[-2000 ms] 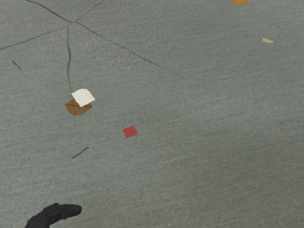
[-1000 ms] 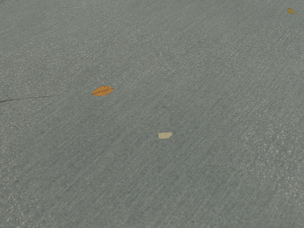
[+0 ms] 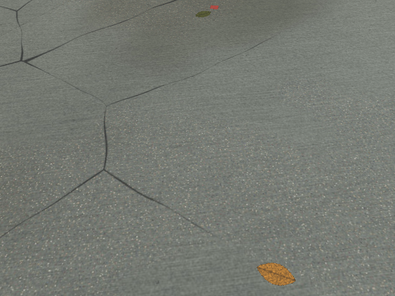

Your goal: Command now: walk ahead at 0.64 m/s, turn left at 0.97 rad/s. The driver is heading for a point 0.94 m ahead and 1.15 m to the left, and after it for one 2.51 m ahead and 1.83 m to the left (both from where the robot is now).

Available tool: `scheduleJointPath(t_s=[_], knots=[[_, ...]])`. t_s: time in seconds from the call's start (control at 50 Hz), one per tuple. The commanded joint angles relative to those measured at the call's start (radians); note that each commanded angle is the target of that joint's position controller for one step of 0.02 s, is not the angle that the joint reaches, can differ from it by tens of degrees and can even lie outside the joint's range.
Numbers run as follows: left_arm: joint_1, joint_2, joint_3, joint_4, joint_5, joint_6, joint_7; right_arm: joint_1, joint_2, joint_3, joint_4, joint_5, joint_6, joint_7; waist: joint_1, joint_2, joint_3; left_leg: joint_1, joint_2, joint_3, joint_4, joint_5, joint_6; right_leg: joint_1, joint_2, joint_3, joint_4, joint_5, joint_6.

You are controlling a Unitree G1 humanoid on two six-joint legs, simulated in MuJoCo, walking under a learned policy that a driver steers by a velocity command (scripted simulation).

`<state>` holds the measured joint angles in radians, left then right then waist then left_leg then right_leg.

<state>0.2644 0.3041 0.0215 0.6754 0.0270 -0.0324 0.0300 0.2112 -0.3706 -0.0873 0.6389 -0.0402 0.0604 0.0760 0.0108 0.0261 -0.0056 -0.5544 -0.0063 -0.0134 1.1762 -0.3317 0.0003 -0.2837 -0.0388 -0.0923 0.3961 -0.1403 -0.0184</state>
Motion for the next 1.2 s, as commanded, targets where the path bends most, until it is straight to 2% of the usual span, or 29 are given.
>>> scheduleJointPath(t_s=[0.02,0.16,0.28,0.3,0.32,0.34,0.36,0.38,0.4,0.44,0.48,0.52,0.58,0.66,0.7,0.72,0.74,0.76,0.78,0.8,0.82,0.84,0.86,0.94,1.02,1.08,1.14,1.16,1.2], knots=[[0.023,0.159,0.057,-0.043,0.000,-0.032,-0.009,-0.046,-0.042,-0.002,-0.102,0.001,-0.008,0.013,0.003,-0.143,-0.030,-0.186,0.061,-0.019,0.004,0.072,0.002,0.144,-0.279,0.282,-0.284,-0.506,-0.109],[0.064,0.214,0.085,-0.011,0.010,-0.046,-0.019,-0.170,-0.027,0.016,-0.163,0.013,-0.011,0.030,0.032,-0.159,0.025,-0.164,0.113,0.012,-0.183,0.116,0.004,0.141,-0.344,0.079,-0.309,-0.477,-0.072],[0.075,0.236,0.098,0.027,0.020,-0.016,-0.025,-0.230,-0.038,0.022,-0.173,0.010,-0.023,0.037,0.048,-0.163,0.084,0.016,0.082,0.159,-0.428,-0.045,0.091,0.183,-0.335,-0.108,-0.263,-0.448,-0.037],[0.077,0.237,0.098,0.034,0.018,-0.008,-0.030,-0.198,-0.040,0.020,-0.158,0.008,-0.026,0.030,0.033,-0.156,0.080,0.078,0.054,0.192,-0.455,-0.060,0.111,0.187,-0.336,-0.133,-0.206,-0.373,-0.039],[0.057,0.242,0.098,0.038,0.011,-0.002,-0.035,-0.085,-0.041,0.015,-0.115,0.010,-0.032,0.016,-0.034,-0.127,0.044,0.221,-0.004,0.229,-0.501,-0.051,0.131,0.156,-0.316,-0.185,-0.042,-0.129,-0.035],[0.066,0.224,0.092,0.043,0.008,0.002,-0.042,0.143,-0.068,-0.008,-0.022,0.010,-0.044,-0.009,-0.140,-0.003,-0.067,0.466,-0.090,0.220,-0.544,-0.084,0.155,0.095,-0.245,-0.265,0.325,0.190,-0.027],[-0.004,0.149,0.066,-0.002,0.025,0.000,-0.050,0.335,-0.154,-0.032,0.035,0.017,-0.052,-0.030,-0.225,0.209,-0.075,0.670,0.042,-0.063,-0.666,-0.252,0.194,-0.220,-0.184,-0.241,0.736,0.013,0.006],[-0.148,0.066,0.044,-0.137,0.031,-0.019,-0.061,0.284,-0.269,-0.047,0.001,0.044,-0.051,-0.047,-0.182,0.436,-0.037,0.762,0.191,-0.639,-0.920,-0.421,0.290,-0.680,0.013,-0.061,0.967,-0.419,0.064],[-0.235,0.118,0.048,-0.176,0.054,-0.033,-0.062,0.270,-0.249,-0.044,-0.021,0.040,-0.058,-0.056,-0.199,0.234,-0.021,0.790,0.263,-0.720,-0.973,-0.259,0.314,-0.804,-0.023,0.097,1.044,-0.374,0.064],[-0.129,0.116,0.037,-0.115,0.047,-0.052,-0.063,0.247,-0.183,-0.030,0.000,0.018,-0.072,-0.073,-0.094,0.065,0.017,0.658,0.240,-0.550,-0.909,-0.085,0.301,-0.702,-0.091,0.115,0.933,-0.228,0.052],[-0.084,0.126,0.037,-0.082,0.052,-0.031,-0.069,0.150,-0.129,-0.010,-0.015,0.027,-0.091,-0.077,-0.024,0.054,0.041,0.486,0.153,-0.440,-0.958,-0.049,0.280,-0.546,-0.110,0.116,0.821,-0.171,0.064],[-0.128,0.119,0.035,-0.088,0.044,-0.002,-0.071,0.164,-0.101,-0.001,0.005,0.034,-0.113,-0.071,-0.014,0.035,0.069,0.425,0.114,-0.401,-1.001,0.057,0.294,-0.510,-0.089,0.095,0.743,-0.127,0.083],[-0.278,0.080,0.016,-0.130,0.022,-0.001,-0.075,0.208,-0.106,-0.010,0.039,0.033,-0.132,-0.068,-0.034,-0.011,0.108,0.406,0.071,-0.352,-1.012,0.282,0.296,-0.481,-0.041,0.068,0.523,-0.020,0.095],[-0.386,0.063,0.000,-0.166,-0.004,-0.010,-0.076,0.233,-0.132,-0.023,0.081,0.052,-0.143,-0.075,-0.068,0.042,0.078,0.437,0.101,-0.372,-1.009,0.535,0.255,-0.279,0.014,0.080,0.250,0.169,0.060],[-0.288,0.096,0.012,-0.139,-0.009,-0.012,-0.058,0.185,-0.153,-0.028,0.084,0.057,-0.145,-0.078,-0.012,0.045,0.027,0.447,0.095,-0.359,-0.928,0.746,0.203,-0.064,0.049,0.090,0.169,0.148,0.031],[-0.155,0.141,0.032,-0.101,-0.010,-0.014,-0.042,0.177,-0.178,-0.034,0.090,0.052,-0.146,-0.076,0.043,0.036,-0.065,0.453,0.077,-0.349,-0.780,0.924,0.175,0.114,0.080,0.082,0.196,0.071,0.019],[0.062,0.180,0.055,-0.052,-0.016,-0.013,-0.019,0.133,-0.206,-0.040,0.088,0.041,-0.145,-0.070,0.168,0.027,-0.166,0.372,0.048,-0.330,-0.528,0.953,0.152,0.357,0.069,0.065,0.213,-0.004,0.011],[0.285,0.229,0.081,-0.005,-0.001,-0.015,0.007,0.102,-0.145,-0.025,0.081,0.027,-0.155,-0.067,0.264,-0.004,-0.267,0.215,-0.015,-0.293,-0.225,0.774,0.139,0.608,-0.038,0.150,0.241,-0.195,0.002],[0.339,0.298,0.095,0.006,0.049,-0.027,0.014,0.160,0.059,0.024,0.037,0.047,-0.159,-0.067,0.190,-0.336,-0.355,-0.057,-0.143,-0.221,0.146,-0.124,0.133,0.773,-0.336,0.605,0.065,-0.679,-0.041],[0.170,0.281,0.094,-0.028,0.042,-0.027,-0.001,0.202,0.019,0.038,0.005,0.062,-0.152,-0.066,0.080,-0.443,-0.350,-0.164,-0.119,-0.179,0.259,-0.115,0.144,0.658,-0.407,1.034,-0.178,-0.821,-0.074],[0.026,0.176,0.077,-0.054,0.033,-0.024,-0.006,0.153,-0.035,0.031,0.038,0.037,-0.133,-0.069,0.051,-0.285,-0.184,-0.188,-0.038,-0.138,0.269,-0.003,0.142,0.492,-0.373,0.898,-0.177,-0.845,-0.101],[-0.005,0.111,0.064,-0.044,0.026,-0.023,-0.011,0.119,-0.054,0.028,0.050,0.018,-0.119,-0.058,0.040,-0.142,-0.099,-0.167,0.011,-0.106,0.228,0.054,0.133,0.368,-0.342,0.724,-0.153,-0.682,-0.113],[0.008,0.090,0.059,-0.018,0.029,-0.025,-0.012,0.077,-0.050,0.027,0.052,0.008,-0.106,-0.044,0.036,-0.079,-0.049,-0.145,0.041,-0.095,0.196,0.060,0.124,0.283,-0.303,0.588,-0.157,-0.522,-0.102],[0.087,0.039,0.041,0.096,-0.004,-0.070,-0.033,-0.060,0.034,0.053,-0.024,0.000,-0.059,-0.003,0.000,-0.090,0.078,-0.209,0.122,-0.079,0.144,0.103,0.101,0.156,-0.262,0.245,-0.236,-0.181,-0.065],[0.045,0.062,0.043,0.111,0.002,-0.098,-0.041,-0.187,0.021,0.063,-0.091,0.014,-0.052,0.013,-0.042,-0.082,0.127,-0.212,0.115,-0.019,-0.038,0.300,0.097,0.111,-0.207,-0.041,-0.292,0.082,-0.035],[0.109,0.107,0.052,0.144,0.003,-0.102,-0.032,-0.306,0.029,0.074,-0.117,0.007,-0.058,0.036,-0.014,-0.034,0.178,-0.120,0.074,0.119,-0.302,0.373,0.140,0.159,-0.172,-0.183,-0.328,0.301,-0.016],[0.166,0.174,0.062,0.150,-0.001,-0.078,-0.017,-0.268,0.009,0.066,-0.084,0.013,-0.068,0.025,-0.047,-0.079,0.101,0.019,-0.037,0.220,-0.404,0.310,0.189,0.339,-0.188,-0.226,-0.162,0.997,0.001],[0.157,0.208,0.070,0.143,0.000,-0.060,-0.011,-0.184,-0.015,0.055,-0.059,0.016,-0.071,0.013,-0.103,-0.113,0.040,0.106,-0.067,0.219,-0.413,0.253,0.205,0.379,-0.211,-0.220,-0.033,1.157,0.001],[0.081,0.242,0.082,0.108,0.006,-0.021,-0.009,0.187,-0.096,0.007,0.054,0.022,-0.077,-0.018,-0.271,-0.137,-0.132,0.503,-0.117,0.161,-0.458,0.134,0.254,0.271,-0.245,-0.178,0.442,1.197,-0.028]])
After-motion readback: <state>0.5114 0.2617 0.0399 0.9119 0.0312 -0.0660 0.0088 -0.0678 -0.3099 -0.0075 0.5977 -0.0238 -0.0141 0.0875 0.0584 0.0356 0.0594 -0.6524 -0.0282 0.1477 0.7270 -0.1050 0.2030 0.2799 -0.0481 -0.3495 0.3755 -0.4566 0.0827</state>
